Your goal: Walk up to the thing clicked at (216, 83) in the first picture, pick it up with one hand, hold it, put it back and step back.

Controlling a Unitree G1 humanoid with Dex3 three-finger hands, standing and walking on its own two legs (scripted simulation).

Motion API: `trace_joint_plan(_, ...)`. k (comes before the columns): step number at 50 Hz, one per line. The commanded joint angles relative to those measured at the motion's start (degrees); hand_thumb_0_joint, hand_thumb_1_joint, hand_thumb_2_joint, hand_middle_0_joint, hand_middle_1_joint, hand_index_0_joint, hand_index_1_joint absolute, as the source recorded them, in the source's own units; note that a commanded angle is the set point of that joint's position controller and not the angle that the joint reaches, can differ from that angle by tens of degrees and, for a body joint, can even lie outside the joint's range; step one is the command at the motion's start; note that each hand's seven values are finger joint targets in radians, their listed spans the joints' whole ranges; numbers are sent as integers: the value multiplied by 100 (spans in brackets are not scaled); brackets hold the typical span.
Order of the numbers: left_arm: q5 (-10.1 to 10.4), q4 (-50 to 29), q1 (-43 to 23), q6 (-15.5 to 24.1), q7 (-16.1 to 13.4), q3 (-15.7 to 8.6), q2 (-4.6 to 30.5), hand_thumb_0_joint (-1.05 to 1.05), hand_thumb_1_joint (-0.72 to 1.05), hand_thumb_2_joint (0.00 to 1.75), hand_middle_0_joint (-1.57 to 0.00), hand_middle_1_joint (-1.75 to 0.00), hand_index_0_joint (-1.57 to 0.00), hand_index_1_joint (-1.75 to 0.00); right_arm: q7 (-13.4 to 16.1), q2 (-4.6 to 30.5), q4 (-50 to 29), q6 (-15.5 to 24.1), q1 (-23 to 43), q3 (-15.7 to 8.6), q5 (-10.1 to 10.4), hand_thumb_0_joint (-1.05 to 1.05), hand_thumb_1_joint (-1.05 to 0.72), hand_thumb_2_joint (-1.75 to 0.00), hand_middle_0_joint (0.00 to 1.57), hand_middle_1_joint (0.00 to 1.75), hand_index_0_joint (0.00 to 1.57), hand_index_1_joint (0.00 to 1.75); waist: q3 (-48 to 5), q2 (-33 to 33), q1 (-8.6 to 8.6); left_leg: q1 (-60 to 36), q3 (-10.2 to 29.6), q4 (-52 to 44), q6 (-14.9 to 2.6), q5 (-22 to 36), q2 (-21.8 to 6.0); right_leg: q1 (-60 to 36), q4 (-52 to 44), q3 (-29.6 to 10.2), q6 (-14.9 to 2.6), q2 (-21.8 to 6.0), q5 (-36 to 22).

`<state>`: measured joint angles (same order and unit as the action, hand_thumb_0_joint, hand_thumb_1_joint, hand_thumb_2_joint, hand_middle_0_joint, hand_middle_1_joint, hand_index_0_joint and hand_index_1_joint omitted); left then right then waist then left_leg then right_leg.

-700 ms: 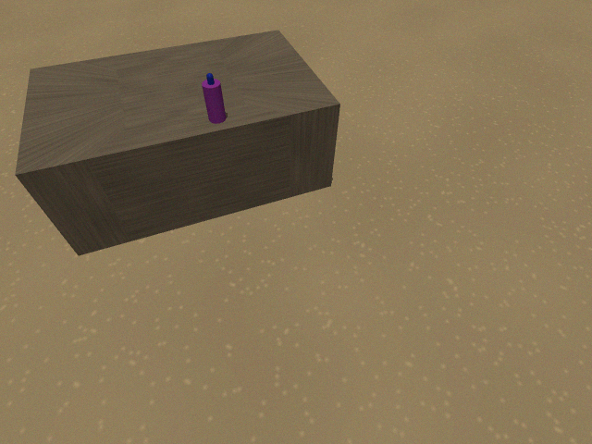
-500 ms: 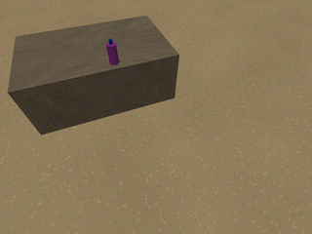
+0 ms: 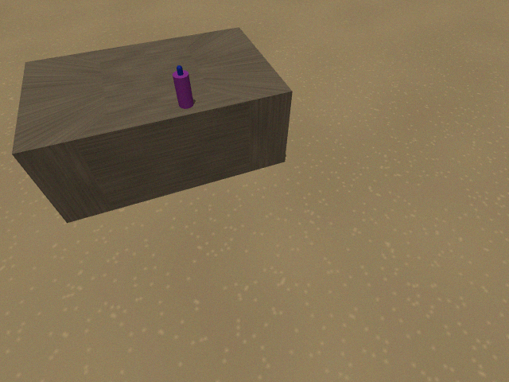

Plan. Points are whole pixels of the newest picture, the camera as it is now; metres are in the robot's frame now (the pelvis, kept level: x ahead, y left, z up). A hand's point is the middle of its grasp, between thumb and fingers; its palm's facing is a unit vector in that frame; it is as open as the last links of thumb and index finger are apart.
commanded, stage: stand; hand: right
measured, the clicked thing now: (182, 86) +1.23 +0.29 -0.24
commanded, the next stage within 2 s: walk up in 0.42 s
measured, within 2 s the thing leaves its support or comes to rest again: neither
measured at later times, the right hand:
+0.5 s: hand out of the picture +0.08 -0.25 -0.16, palm faces -0.07 +0.94 -0.33, open 7.4 cm
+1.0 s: hand (330, 333) +0.23 -0.13 -0.15, palm faces -0.22 +0.91 -0.36, open 7.4 cm
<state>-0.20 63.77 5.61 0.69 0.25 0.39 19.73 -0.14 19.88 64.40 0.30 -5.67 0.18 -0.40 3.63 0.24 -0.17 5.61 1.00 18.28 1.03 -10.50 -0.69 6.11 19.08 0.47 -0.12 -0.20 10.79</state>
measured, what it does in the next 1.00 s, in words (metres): walks ahead: left foot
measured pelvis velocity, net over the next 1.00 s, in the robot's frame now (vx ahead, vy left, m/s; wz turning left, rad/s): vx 0.15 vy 0.12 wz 0.23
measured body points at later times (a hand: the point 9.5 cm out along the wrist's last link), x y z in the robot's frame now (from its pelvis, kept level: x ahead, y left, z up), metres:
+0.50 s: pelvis +0.01 +0.00 +0.00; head +0.01 +0.00 +0.45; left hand +0.08 +0.31 -0.13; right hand +0.08 -0.30 -0.14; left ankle -0.01 +0.13 -0.73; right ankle +0.00 -0.12 -0.75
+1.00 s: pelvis +0.15 +0.12 -0.01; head +0.16 +0.14 +0.44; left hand +0.16 +0.46 -0.13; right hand +0.24 -0.18 -0.12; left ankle +0.13 +0.24 -0.75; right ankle +0.23 +0.00 -0.70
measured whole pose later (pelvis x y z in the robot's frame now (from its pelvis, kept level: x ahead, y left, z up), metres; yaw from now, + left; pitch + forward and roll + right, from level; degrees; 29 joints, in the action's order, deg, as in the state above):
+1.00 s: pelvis +0.15 +0.12 -0.01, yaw +13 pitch -2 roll +0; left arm -0.4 53.1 12.8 2.7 4.0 -3.2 25.7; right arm -4.3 21.7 50.9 2.4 -19.6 -3.3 -1.0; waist 3.9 -2.7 -1.7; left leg 11.4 -1.7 29.2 -2.0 -15.7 0.1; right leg 27.2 52.1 2.7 -1.1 -5.9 20.0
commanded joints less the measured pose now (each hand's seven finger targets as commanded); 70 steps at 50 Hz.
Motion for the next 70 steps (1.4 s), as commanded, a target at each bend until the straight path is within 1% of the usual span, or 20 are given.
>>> trace_joint_plan(1,-17,-314,-159,121,-87,-238,1231,0,90,90,-20,-30,-20,-30,67,1196,-338,138,168,-244,3,0,-90,-90,20,30,20,30,-541,0,22,-36,427,-223,-193,832,-654,-89,-302,-546,-145,-701,-886)
trace_joint_plan(20,-10,-314,-103,126,-85,-223,1253,0,90,90,-20,-30,-20,-30,63,1193,-320,142,99,-233,6,0,-90,-90,20,30,20,30,-519,-17,25,-42,417,-245,-196,881,-660,-109,-309,-569,-155,-709,-999)
trace_joint_plan(21,-41,-530,497,271,-15,-745,2057,0,90,90,-20,-30,-20,-30,-150,1733,-815,99,-91,-630,-143,0,-90,-90,20,30,20,30,-876,132,313,1133,603,587,-550,-1644,-255,-1151,153,-446,-357,-517,1680)
trace_joint_plan(23,-175,-469,1166,327,-39,-951,2342,0,90,90,-20,-30,-20,-30,-316,1371,-1300,-3,724,-593,-256,0,-90,-90,20,30,20,30,-161,-891,787,3329,29,2724,-376,-1840,2,-1351,-1080,-2370,-1139,-2187,3363)
trace_joint_plan(24,-198,-740,883,380,-55,-972,2307,0,90,90,-20,-30,-20,-30,-367,1348,-1461,-30,690,-620,-330,0,-90,-90,20,30,20,30,85,-689,673,3668,344,3274,-281,-1565,-405,-965,-1293,-2635,-1423,-2692,3336)
trace_joint_plan(27,-204,-1102,372,456,-36,-897,1967,0,90,90,-20,-30,-20,-30,-532,1517,-1416,-15,-66,-822,-282,0,-90,-90,20,30,20,30,118,-431,201,3236,488,3477,-73,-1086,-719,-516,-1206,-1530,-1223,-2134,2441)
trace_joint_plan(31,-213,-1419,220,525,44,-943,2110,0,90,90,-20,-30,-20,-30,-690,1392,-1572,-10,-137,-884,-233,0,-90,-90,20,30,20,30,358,-863,145,2409,211,2577,34,-735,-880,290,-1063,-380,-1102,-1856,1702)
trace_joint_plan(37,-266,-1511,236,404,129,-818,1912,0,90,90,-20,-30,-20,-30,-593,1661,-1179,101,-1593,-1057,-139,0,-90,-90,20,30,20,30,-358,230,-545,-376,-885,1673,-178,-681,-95,1641,1537,674,-744,-1188,1596)
trace_joint_plan(38,-229,-1507,582,363,159,-692,1566,0,90,90,-20,-30,-20,-30,-491,1985,-1059,143,-2180,-1158,-153,0,-90,-90,20,30,20,30,-527,1295,-808,-1121,-272,1119,-491,-1723,-140,2292,3524,968,-563,-784,935)
trace_joint_plan(39,-73,-1744,546,377,182,-563,1139,0,90,90,-20,-30,-20,-30,-407,2614,-1214,213,-2432,-1211,-186,0,-90,-90,20,30,20,30,-385,2775,-865,-1160,3211,-473,-1216,-2955,-1669,3756,5152,899,-215,104,2422)
trace_joint_plan(40,-78,-1804,200,387,129,-641,1701,0,90,90,-20,-30,-20,-30,-419,2879,-1423,225,-2022,-1233,22,0,-90,-90,20,30,20,30,-347,1581,-708,-310,4726,-1246,-1824,-3855,-2362,3540,5289,-153,-344,-215,2332)
trace_joint_plan(45,16,-1215,1068,327,243,-683,1881,0,90,90,-20,-30,-20,-30,-282,2002,-1771,369,-1093,-881,13,0,-90,-90,20,30,20,30,-62,810,46,793,1640,-568,-1261,-1838,-1268,2348,3938,-74,-154,-779,891)
trace_joint_plan(52,-71,-1591,622,395,364,-738,1649,0,90,90,-20,-30,-20,-30,-298,1920,-2032,455,-1224,-857,-13,0,-90,-90,20,30,20,30,142,735,-67,1084,1081,-408,-1373,-1290,-1232,1722,2007,170,-51,-542,55)
trace_joint_plan(56,-86,-1409,1468,515,275,-858,1626,0,90,90,-20,-30,-20,-30,-275,1629,-2180,400,-1084,-738,8,0,-90,-90,20,30,20,30,-446,150,448,1580,574,1292,-979,10,-859,-302,1209,470,-166,-60,-74)
trace_joint_plan(57,-118,-1353,1969,577,201,-933,1831,0,90,90,-20,-30,-20,-30,-264,1362,-2193,398,-1300,-628,25,0,-90,-90,20,30,20,30,-743,-594,678,1947,177,2687,-793,91,-406,-1039,729,13,-326,-343,564)
trace_joint_plan(58,-167,-1383,2366,649,132,-1048,2307,0,90,90,-20,-30,-20,-30,-263,967,-2321,407,-1386,-515,29,0,-90,-90,20,30,20,30,-795,-1720,756,3087,3,4372,-474,-1576,363,-1549,-9,-2434,-742,-1953,1641)
trace_joint_plan(59,-72,-1522,2115,651,119,-1004,2489,0,90,90,-20,-30,-20,-30,-180,1413,-2250,361,-1362,-622,6,0,-90,-90,20,30,20,30,-589,-1022,634,3529,404,4920,-384,-2048,403,-1173,-710,-3862,-1282,-2731,2389)
trace_joint_plan(60,-8,-1645,1700,645,121,-952,2435,0,90,90,-20,-30,-20,-30,-148,1676,-2117,349,-1269,-696,-15,0,-90,-90,20,30,20,30,-197,-544,412,3525,707,5153,-365,-1729,-11,-592,-733,-3759,-1515,-2774,2266)
trace_joint_plan(64,-10,-1754,1234,667,122,-808,1921,0,90,90,-20,-30,-20,-30,-289,1569,-1784,334,-1452,-695,17,0,-90,-90,20,30,20,30,174,-861,120,2808,538,4074,-220,-985,-328,302,-645,-1282,-1236,-1799,629)
trace_joint_plan(70,-61,-1889,1413,678,132,-834,2023,0,90,90,-20,-30,-20,-30,-477,1300,-2065,312,-621,-693,-53,0,-90,-90,20,30,20,30,-25,-849,323,2276,-133,2285,-121,-299,-335,275,-320,-129,-1234,-1623,-137)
